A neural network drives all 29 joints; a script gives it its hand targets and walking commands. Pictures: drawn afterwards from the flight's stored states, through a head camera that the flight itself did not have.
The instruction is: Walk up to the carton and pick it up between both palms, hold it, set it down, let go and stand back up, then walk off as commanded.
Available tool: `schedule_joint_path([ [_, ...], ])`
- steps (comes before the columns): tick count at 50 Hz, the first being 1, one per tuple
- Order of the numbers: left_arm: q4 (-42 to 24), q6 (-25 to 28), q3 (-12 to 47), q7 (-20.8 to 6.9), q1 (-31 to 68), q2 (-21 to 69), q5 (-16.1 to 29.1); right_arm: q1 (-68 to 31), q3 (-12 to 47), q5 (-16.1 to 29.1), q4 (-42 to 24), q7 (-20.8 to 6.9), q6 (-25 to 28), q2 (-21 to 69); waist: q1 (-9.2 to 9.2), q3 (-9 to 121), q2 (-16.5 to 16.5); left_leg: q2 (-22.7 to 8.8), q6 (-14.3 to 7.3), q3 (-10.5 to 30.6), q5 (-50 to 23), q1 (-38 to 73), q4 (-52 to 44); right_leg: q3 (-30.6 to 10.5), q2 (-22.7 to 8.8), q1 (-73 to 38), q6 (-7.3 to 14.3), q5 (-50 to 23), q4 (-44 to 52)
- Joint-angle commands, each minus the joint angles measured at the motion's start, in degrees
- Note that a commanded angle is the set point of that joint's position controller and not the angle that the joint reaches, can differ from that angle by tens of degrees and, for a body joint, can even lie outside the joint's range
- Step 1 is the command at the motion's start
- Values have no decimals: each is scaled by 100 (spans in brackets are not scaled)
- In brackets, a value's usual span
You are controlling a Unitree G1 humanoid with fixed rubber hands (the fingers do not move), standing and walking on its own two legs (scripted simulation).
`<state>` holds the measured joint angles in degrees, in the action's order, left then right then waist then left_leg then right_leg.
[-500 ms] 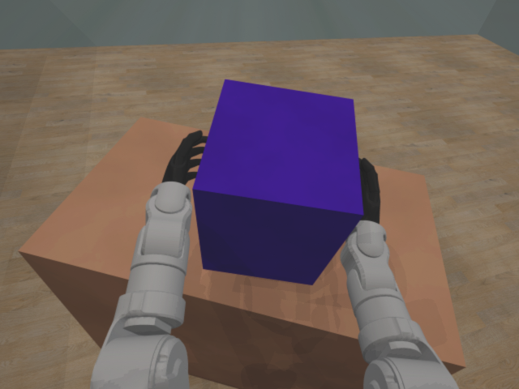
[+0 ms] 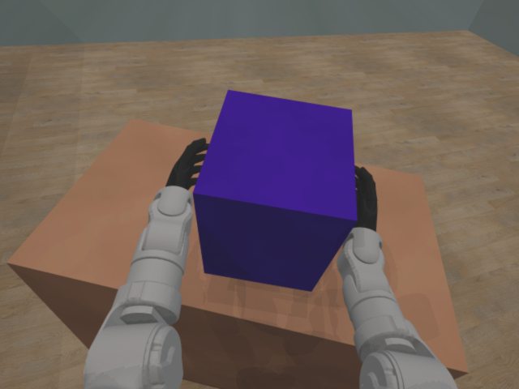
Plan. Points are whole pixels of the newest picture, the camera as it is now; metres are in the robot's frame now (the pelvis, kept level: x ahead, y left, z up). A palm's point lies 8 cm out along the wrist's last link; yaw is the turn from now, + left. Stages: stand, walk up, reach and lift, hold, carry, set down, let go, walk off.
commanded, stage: set down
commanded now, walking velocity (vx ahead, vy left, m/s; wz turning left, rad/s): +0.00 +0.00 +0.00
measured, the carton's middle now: (272, 197) +0.41 -0.07 +0.08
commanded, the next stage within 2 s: none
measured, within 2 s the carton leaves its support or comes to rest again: neither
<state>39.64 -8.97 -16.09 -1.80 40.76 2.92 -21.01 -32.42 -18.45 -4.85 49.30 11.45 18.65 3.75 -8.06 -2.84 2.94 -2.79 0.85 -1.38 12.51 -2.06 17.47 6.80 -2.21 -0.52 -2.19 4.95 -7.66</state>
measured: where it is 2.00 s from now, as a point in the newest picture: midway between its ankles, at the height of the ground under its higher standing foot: outside the picture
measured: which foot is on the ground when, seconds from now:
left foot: down 0.00-1.00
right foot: down 0.00-1.00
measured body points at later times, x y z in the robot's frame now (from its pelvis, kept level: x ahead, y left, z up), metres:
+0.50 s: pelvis +0.00 +0.00 +0.00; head +0.03 +0.03 +0.45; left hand +0.44 +0.06 +0.09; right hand +0.35 -0.22 +0.07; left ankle -0.03 +0.12 -0.75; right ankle -0.01 -0.14 -0.75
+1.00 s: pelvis -0.01 +0.00 +0.00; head +0.05 +0.02 +0.45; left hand +0.46 +0.04 +0.07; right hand +0.35 -0.23 +0.05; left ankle -0.03 +0.12 -0.75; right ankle -0.01 -0.14 -0.75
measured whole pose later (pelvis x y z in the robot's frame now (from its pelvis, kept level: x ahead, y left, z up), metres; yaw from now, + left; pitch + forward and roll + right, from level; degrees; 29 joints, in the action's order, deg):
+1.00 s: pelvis -0.01 +0.00 +0.00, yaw -1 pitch +8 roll -1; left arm 64.4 2.5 -22.5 -2.4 53.9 -1.2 -23.1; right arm -37.6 -34.9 -17.7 55.3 11.9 22.6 8.2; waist -10.4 1.6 1.3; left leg -2.4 0.5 -2.0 10.1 -14.5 16.9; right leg 6.7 -2.7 12.7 -2.0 3.2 -8.5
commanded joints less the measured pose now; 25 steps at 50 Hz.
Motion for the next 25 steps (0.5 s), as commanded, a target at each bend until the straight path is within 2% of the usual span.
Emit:
schedule_joint_path([
  [1,-154,394,1824,-712,2791,3113,249,-3658,1674,-226,-649,-533,362,2252,19,2200,-555,399,336,-327,-2690,632,147,302,625,-626,202,-1987,-324],
  [2,-218,402,1877,-708,2787,3101,332,-3642,1602,-267,-531,-518,317,2234,-72,2086,-547,397,317,-311,-2831,606,206,359,638,-554,157,-2059,-397],
  [3,-15,369,1823,-735,2683,3118,267,-3616,1587,-298,-541,-514,312,2165,-51,2028,-501,375,308,-297,-2706,623,209,388,656,-506,172,-1988,-366],
  [5,110,360,1718,-772,2595,3124,214,-3683,1570,-328,-704,-495,294,2216,-72,2114,-357,423,277,-282,-2790,601,191,362,653,-795,91,-2424,-415],
  [6,202,350,1638,-794,2503,3041,103,-3640,1617,-299,-730,-476,323,2183,13,2188,-447,433,247,-317,-2738,508,210,294,640,-834,62,-2468,-458],
  [7,220,385,1554,-796,2646,2974,215,-3828,1643,-299,-787,-484,339,2162,20,2313,-166,448,208,-292,-2582,393,210,291,620,-975,51,-2589,-471],
  [8,54,503,1769,-760,2665,3104,243,-3672,1812,-242,-914,-475,345,2314,-74,2403,-314,463,240,-313,-2573,324,148,264,601,-1027,86,-2771,-464],
  [9,182,514,1616,-748,2862,2998,159,-3770,1708,-343,-815,-494,413,2201,16,2462,-438,446,258,-337,-2775,385,201,279,614,-810,58,-2676,-521],
  [10,280,497,1653,-730,2450,3059,159,-3568,1625,-421,-688,-478,369,2159,-163,2419,-286,404,296,-271,-2716,484,262,327,656,-793,103,-2749,-498],
  [11,397,515,1577,-801,2619,2951,126,-3787,1728,-383,-815,-453,364,2233,-73,2408,-197,464,243,-307,-2528,323,170,284,620,-1061,64,-2960,-501],
  [12,236,574,1570,-798,2722,2954,109,-3639,1646,-463,-565,-453,414,2331,-57,2393,-301,463,245,-308,-2578,201,155,291,585,-1021,59,-2862,-566],
  [13,107,643,1721,-772,3040,3093,257,-3712,1689,-444,-682,-472,491,2422,-201,2768,-388,492,270,-281,-2860,359,182,317,595,-1018,47,-3060,-568],
  [14,82,717,1804,-761,3096,3145,333,-3665,1630,-484,-596,-435,487,2444,-216,2819,-371,425,334,-245,-2956,402,244,310,642,-877,114,-3126,-559],
  [15,76,780,1777,-718,3111,3113,218,-3789,1590,-518,-444,-431,563,2477,-187,2989,-512,426,365,-203,-3014,462,329,330,634,-823,104,-3031,-607],
  [16,319,774,1775,-722,2881,3116,360,-3789,1587,-489,-494,-425,561,2397,-246,2848,-388,413,350,-239,-3074,572,351,367,634,-626,113,-3035,-564],
  [17,635,746,1546,-787,2761,2949,177,-3663,1489,-608,-386,-399,514,2415,-226,2433,-324,453,254,-268,-2575,217,200,319,559,-846,92,-3069,-529],
  [18,718,637,1462,-814,2548,2877,117,-3352,1428,-516,-154,-383,422,2362,-239,2086,-209,495,206,-288,-2268,13,40,261,539,-970,58,-3110,-488],
  [20,869,645,1217,-875,2669,2904,7,-3727,1408,-571,-416,-402,437,2425,-72,2131,-199,500,117,-334,-2106,-331,-23,235,490,-1202,14,-3181,-576],
  [21,802,654,1320,-896,2845,2980,150,-3670,1421,-581,-466,-403,396,2498,-173,2300,-139,528,103,-356,-1983,-295,-119,315,525,-1164,-43,-3078,-529],
  [22,908,687,1232,-879,2831,3066,41,-3809,1480,-563,-651,-399,478,2526,-71,2397,-334,547,109,-334,-2153,-302,-98,227,524,-1301,-27,-3150,-543],
  [23,736,763,1289,-844,2914,2984,80,-3781,1423,-630,-479,-442,552,2469,-81,2680,-365,465,208,-320,-2584,6,69,313,584,-978,7,-3076,-545],
  [25,794,873,1342,-825,3231,2956,49,-3908,1173,-871,-414,-445,622,2466,-269,2627,-356,385,240,-256,-2675,165,159,422,606,-590,36,-2804,-525],
])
